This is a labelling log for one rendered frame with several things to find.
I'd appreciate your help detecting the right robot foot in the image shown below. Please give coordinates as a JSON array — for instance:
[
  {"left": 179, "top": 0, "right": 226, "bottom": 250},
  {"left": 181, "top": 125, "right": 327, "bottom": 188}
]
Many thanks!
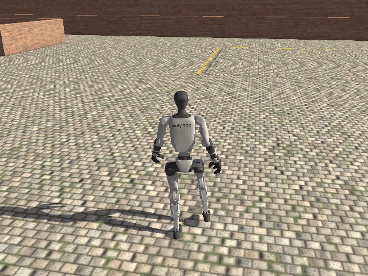
[{"left": 202, "top": 210, "right": 210, "bottom": 222}]

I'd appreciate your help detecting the right robot hand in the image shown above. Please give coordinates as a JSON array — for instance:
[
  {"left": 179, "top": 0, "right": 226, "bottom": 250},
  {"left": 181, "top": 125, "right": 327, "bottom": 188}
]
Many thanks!
[{"left": 209, "top": 160, "right": 221, "bottom": 174}]

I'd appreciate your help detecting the robot right upper arm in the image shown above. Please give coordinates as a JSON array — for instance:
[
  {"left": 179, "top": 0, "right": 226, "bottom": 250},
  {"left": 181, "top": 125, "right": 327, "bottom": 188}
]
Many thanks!
[{"left": 194, "top": 115, "right": 211, "bottom": 147}]

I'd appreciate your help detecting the left robot forearm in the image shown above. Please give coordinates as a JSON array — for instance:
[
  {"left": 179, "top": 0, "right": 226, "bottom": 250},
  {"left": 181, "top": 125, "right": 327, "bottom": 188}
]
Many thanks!
[{"left": 152, "top": 138, "right": 161, "bottom": 156}]

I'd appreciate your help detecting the robot left upper arm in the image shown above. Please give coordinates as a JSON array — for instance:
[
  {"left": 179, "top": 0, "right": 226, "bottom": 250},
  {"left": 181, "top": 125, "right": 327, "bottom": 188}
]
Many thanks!
[{"left": 155, "top": 116, "right": 170, "bottom": 147}]

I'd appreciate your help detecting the left robot hand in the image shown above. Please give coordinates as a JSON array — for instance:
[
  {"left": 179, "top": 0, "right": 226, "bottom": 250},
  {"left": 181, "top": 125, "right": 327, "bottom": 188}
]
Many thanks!
[{"left": 151, "top": 154, "right": 164, "bottom": 163}]

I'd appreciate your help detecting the right robot forearm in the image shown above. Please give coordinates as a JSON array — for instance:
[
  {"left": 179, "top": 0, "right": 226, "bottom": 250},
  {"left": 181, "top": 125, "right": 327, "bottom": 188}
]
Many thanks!
[{"left": 206, "top": 138, "right": 219, "bottom": 163}]

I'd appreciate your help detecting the robot torso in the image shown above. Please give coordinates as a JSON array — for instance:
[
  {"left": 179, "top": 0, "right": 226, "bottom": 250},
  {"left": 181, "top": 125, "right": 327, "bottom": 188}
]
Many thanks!
[{"left": 169, "top": 114, "right": 196, "bottom": 173}]

